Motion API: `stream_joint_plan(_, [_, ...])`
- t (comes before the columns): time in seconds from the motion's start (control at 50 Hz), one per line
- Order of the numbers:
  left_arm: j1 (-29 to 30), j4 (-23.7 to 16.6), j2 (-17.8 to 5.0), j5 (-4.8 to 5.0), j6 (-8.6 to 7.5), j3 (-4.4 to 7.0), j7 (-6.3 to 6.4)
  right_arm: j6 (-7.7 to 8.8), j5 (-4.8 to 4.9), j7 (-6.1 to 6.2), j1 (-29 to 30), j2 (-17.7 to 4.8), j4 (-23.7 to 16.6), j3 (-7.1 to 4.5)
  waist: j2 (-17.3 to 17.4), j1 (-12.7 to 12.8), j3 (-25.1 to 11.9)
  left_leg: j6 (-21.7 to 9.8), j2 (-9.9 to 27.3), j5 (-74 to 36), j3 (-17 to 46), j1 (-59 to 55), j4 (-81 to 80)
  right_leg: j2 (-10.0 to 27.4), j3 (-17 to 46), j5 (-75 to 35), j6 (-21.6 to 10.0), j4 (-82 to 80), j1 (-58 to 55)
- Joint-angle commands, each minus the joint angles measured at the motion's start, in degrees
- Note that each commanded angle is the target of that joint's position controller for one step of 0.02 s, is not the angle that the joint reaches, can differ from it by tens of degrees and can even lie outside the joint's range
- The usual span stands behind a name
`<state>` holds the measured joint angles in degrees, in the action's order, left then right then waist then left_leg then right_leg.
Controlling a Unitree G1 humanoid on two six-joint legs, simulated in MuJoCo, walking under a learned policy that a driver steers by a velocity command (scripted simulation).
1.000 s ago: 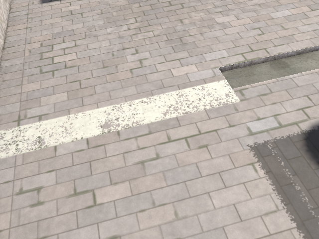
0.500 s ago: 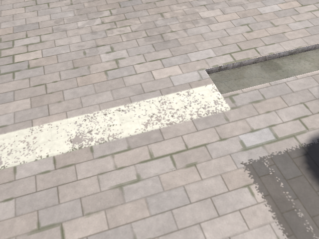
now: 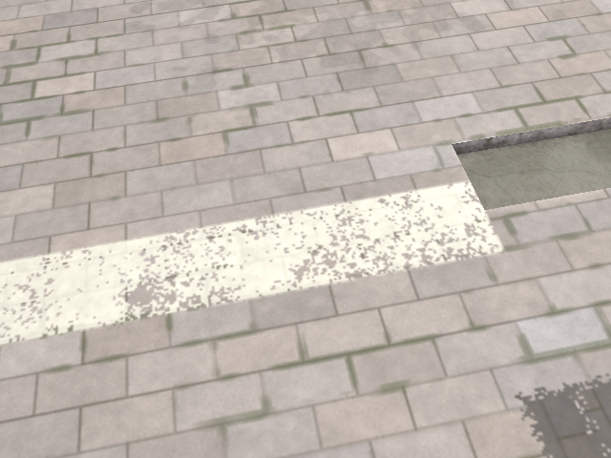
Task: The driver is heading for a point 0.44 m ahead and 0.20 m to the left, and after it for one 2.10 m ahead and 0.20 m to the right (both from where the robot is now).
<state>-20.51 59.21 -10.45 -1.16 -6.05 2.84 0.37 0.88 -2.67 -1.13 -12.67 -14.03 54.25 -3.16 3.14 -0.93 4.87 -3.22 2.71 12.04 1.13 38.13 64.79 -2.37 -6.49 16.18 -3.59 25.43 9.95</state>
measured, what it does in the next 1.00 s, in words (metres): walks ahead: left foot, then right foot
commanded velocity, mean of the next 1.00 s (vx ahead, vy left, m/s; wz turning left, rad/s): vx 0.34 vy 0.00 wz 0.16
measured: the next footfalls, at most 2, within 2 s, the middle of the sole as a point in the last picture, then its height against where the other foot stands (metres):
left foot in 0.22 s outside the picture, level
right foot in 0.72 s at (317, 401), level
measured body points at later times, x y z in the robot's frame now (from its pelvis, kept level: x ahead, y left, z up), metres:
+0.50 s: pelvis +0.26 +0.05 +0.01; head +0.29 +0.07 +0.46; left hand +0.33 +0.33 -0.12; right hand +0.35 -0.21 -0.12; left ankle +0.22 +0.09 -0.74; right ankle +0.42 -0.10 -0.66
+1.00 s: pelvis +0.41 +0.05 +0.00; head +0.46 +0.04 +0.44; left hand +0.43 +0.33 -0.13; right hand +0.56 -0.18 -0.15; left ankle +0.40 +0.21 -0.68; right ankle +0.52 +0.02 -0.74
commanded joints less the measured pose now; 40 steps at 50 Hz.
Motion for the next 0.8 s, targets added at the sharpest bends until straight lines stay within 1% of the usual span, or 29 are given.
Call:
stream_joint_plan(0.02, [4.6,-4.6,-4.5,0.58,-1.74,0.35,-0.16,0.93,0.7,-1.4,-0.3,2.2,-3.8,1.26,-9.1,-2.8,-2.0,-0.9,1.0,-12.6,-1.5,-9.9,-16.0,14.1,4.7,-31.9,-5.6,-13.0,7.4])
stream_joint_plan(0.08, [0.5,-3.5,-7.0,0.82,-1.37,0.74,0.25,0.71,1.13,-1.75,6.5,0.9,-6.1,1.6,-8.0,-0.6,-1.5,-2.8,-0.2,-13.5,-4.6,-11.2,-22.7,15.5,3.1,-32.1,-4.3,-14.3,1.0])
stream_joint_plan(0.14, [-4.4,-1.8,-8.2,-0.08,-0.02,0.87,0.97,0.69,0.62,-1.74,10.5,-0.4,-8.0,1.26,-6.0,0.7,-0.3,-5.3,-1.9,-6.2,-7.0,-8.5,-26.7,17.0,0.5,-40.3,-3.9,-9.5,-9.1])
stream_joint_plan(0.16, [-5.2,-1.6,-9.1,-0.37,0.34,0.96,1.17,0.78,0.44,-1.66,10.0,-0.9,-8.1,0.96,-6.2,0.4,-1.1,-6.2,-3.5,-2.6,-8.1,-10.3,-27.5,17.1,-0.7,-47.3,-3.8,-5.5,-11.3])
stream_joint_plan(0.18, [-5.2,-1.6,-10.0,-0.59,0.81,1.06,1.27,0.96,0.28,-1.6,7.2,-1.5,-7.3,0.6,-6.8,-0.9,-3.2,-7.2,-5.5,0.4,-9.2,-14.0,-28.5,16.9,-2.0,-53.2,-3.6,0.8,-12.9])
stream_joint_plan(0.2, [-5.4,-1.8,-11.2,-0.7,1.41,1.32,1.27,1.22,0.35,-1.41,1.6,-2.5,-5.6,-0.02,-7.0,-3.0,-6.5,-8.3,-7.6,1.8,-9.8,-20.4,-31.0,16.4,-3.3,-54.3,-3.2,10.0,-12.5])
stream_joint_plan(0.22, [-5.3,-2.7,-11.6,-0.53,1.8,1.26,1.15,1.58,-0.16,-0.97,-6.4,-5.4,-3.2,-1.25,-5.0,-6.6,-10.5,-10.6,-6.4,1.5,-5.5,-32.5,-34.6,15.7,-4.9,-46.7,-1.6,23.1,-5.3])
stream_joint_plan(0.24, [-6.3,-5.7,-7.8,0.28,1.72,0.36,0.47,1.53,-0.59,-0.09,-11.2,-12.1,-3.5,-3.14,5.1,-6.8,-16.9,-16.4,9.2,6.2,17.4,-47.1,-38.1,10.7,-6.9,-18.9,0.9,44.2,11.3])
stream_joint_plan(0.26, [-3.1,-9.1,-8.4,0.44,1.3,0.81,-0.41,0.46,1.21,-0.19,-10.8,-14.3,-4.4,-3.49,9.9,-5.8,-20.0,-23.2,19.1,6.0,45.4,-55.4,-49.0,-0.9,2.1,15.7,2.5,57.3,29.2])
stream_joint_plan(0.28, [3.8,-10.5,-10.8,-0.42,0.96,1.31,-0.63,-0.18,1.94,0.31,-9.0,-12.7,-3.7,-3.2,1.5,-5.8,-11.4,-20.6,16.6,7.0,36.9,-51.7,-49.2,3.9,8.0,11.0,1.8,56.7,36.8])
stream_joint_plan(0.3, [5.3,-11.4,-10.0,0.19,0.3,1.08,-0.86,-0.21,2.1,0.72,-5.9,-10.6,-3.8,-2.7,-0.6,-3.7,-5.6,-18.2,14.8,2.6,29.6,-43.3,-50.1,6.2,8.0,5.9,1.7,51.7,35.5])
stream_joint_plan(0.32, [4.5,-10.7,-9.2,0.17,0.29,1.07,-0.75,0.01,1.92,0.88,-3.1,-8.6,-4.1,-2.19,-3.5,-0.7,-2.1,-15.4,11.4,-4.4,24.3,-36.0,-51.0,7.9,8.0,3.6,1.9,45.8,31.3])
stream_joint_plan(0.34, [3.5,-10.7,-8.4,-0.73,1.19,1.0,-0.59,0.57,2.23,1.24,-1.4,-7.5,-4.4,-1.86,-3.0,1.6,-1.2,-13.9,8.5,-10.6,20.1,-31.4,-51.3,8.6,8.1,3.1,2.8,42.2,27.2])
stream_joint_plan(0.36, [2.2,-10.2,-8.0,-1.29,2.27,0.88,-0.64,1.24,2.23,1.25,-0.8,-6.7,-4.7,-1.6,-2.3,2.5,-2.3,-13.4,6.9,-15.1,17.4,-29.2,-51.6,8.6,8.0,2.6,3.4,40.4,23.9])
stream_joint_plan(0.38, [3.2,-10.6,-8.0,-1.8,3.14,1.07,-0.82,1.87,2.5,1.18,-2.1,-7.0,-4.4,-1.67,-2.4,2.5,-3.1,-13.7,6.2,-19.3,16.5,-28.7,-52.0,8.0,7.4,2.0,4.1,39.5,23.0])
stream_joint_plan(0.4, [4.3,-11.1,-7.4,-1.63,3.7,0.88,-0.86,2.24,2.56,1.15,-2.9,-7.9,-4.0,-1.98,-2.7,2.9,-3.2,-13.4,5.2,-20.6,15.1,-28.2,-52.3,7.7,7.1,0.3,4.8,37.7,23.2])
stream_joint_plan(0.42, [6.1,-11.9,-6.7,-1.45,3.86,0.57,-0.78,2.48,2.82,1.12,-3.9,-8.6,-3.9,-2.15,-2.3,2.7,-3.9,-13.2,4.4,-20.5,14.4,-28.6,-52.7,7.7,7.3,-1.8,5.3,35.1,23.7])
stream_joint_plan(0.46, [11.9,-13.9,-7.3,-1.2,3.91,0.55,-0.69,2.48,3.04,1.25,-6.6,-9.2,-3.3,-2.4,-1.2,1.0,-2.8,-12.4,3.6,-18.6,14.7,-29.8,-53.6,7.7,7.0,-6.3,6.3,30.2,26.7])
stream_joint_plan(0.5, [14.2,-14.5,-7.3,-0.76,3.8,0.37,-0.63,2.68,2.89,1.34,-8.7,-7.8,-2.6,-1.85,-0.4,0.4,-1.8,-10.5,3.3,-31.3,11.9,-31.9,-52.3,7.2,5.8,-10.3,6.4,24.7,27.6])
stream_joint_plan(0.54, [15.8,-14.8,-6.0,-0.76,3.63,-0.14,-1.23,2.65,2.61,1.52,-10.6,-6.0,-1.7,-1.14,0.2,-0.9,-2.7,-7.1,1.8,-43.9,7.3,-33.2,-49.5,5.9,3.9,-14.4,5.1,19.2,24.2])
stream_joint_plan(0.6, [18.3,-14.9,-5.2,-0.09,3.19,-0.89,-1.35,2.69,1.91,1.95,-12.9,-5.1,-0.4,-0.3,1.5,-2.9,-3.6,-4.5,1.8,-46.0,5.1,-35.9,-48.4,3.3,2.0,-18.4,2.8,12.0,19.4])
stream_joint_plan(0.64, [16.9,-13.9,-6.5,-0.12,2.79,-0.81,-1.18,2.74,1.22,2.38,-12.3,-5.4,0.0,-0.05,2.4,-2.2,-3.5,-4.0,3.4,-47.6,5.3,-38.3,-46.0,2.2,2.5,-16.2,1.0,8.7,16.6])
stream_joint_plan(0.68, [8.5,-10.7,-8.7,-0.33,2.05,-0.08,-0.68,3.04,0.99,3.1,-9.9,-6.5,-0.2,-0.18,2.6,1.7,-5.1,-3.2,4.9,-53.6,5.4,-40.1,-38.9,0.2,3.8,-12.9,-1.1,4.8,9.6])
stream_joint_plan(0.7, [2.2,-8.5,-9.1,-0.38,1.24,0.19,-0.5,3.08,1.56,3.26,-7.8,-7.5,-0.5,-0.47,0.8,5.3,-6.5,-2.7,3.6,-51.7,3.7,-40.0,-30.9,0.0,4.0,-18.2,-2.1,-1.8,3.7])
stream_joint_plan(0.72, [-2.5,-7.2,-11.9,-0.6,0.47,0.83,-0.15,3.46,2.05,3.34,-7.7,-8.1,-1.8,-0.59,-2.8,6.5,-10.6,-1.8,0.3,-36.8,2.1,-34.2,-19.6,5.5,9.9,-38.6,-3.6,-1.1,-6.2])
stream_joint_plan(0.74, [-3.3,-8.0,-17.1,-0.82,0.71,1.93,-0.36,3.41,3.16,3.43,-15.9,-3.2,-2.4,0.29,-15.8,2.3,-18.1,0.7,-7.6,9.9,-2.0,-20.1,1.8,22.2,26.9,-74.5,-13.7,6.2,-21.1])
stream_joint_plan(0.76, [-2.4,-8.9,-15.4,1.45,1.91,1.83,-0.82,2.53,2.74,3.39,-18.1,-4.9,-1.5,0.0,-14.0,2.0,-25.0,1.2,-10.5,23.3,0.3,-13.5,10.3,26.5,37.5,-75.3,-20.2,1.9,-23.5])
stream_joint_plan(0.78, [2.2,-10.4,-13.6,2.23,2.61,1.68,-1.02,1.73,1.07,3.19,-13.8,-6.7,-1.7,-0.32,-6.6,1.5,-19.4,1.5,-7.3,19.2,2.9,-11.1,13.0,23.3,34.0,-61.3,-19.2,-1.0,-16.5])
stream_joint_plan(0.8, [6.1,-11.4,-11.2,1.84,3.27,1.11,-0.88,1.32,0.47,2.91,-9.0,-6.4,-2.8,-0.34,-4.2,1.3,-12.9,1.7,-5.7,16.4,2.8,-9.3,11.4,19.8,30.1,-50.4,-17.2,-3.7,-9.2])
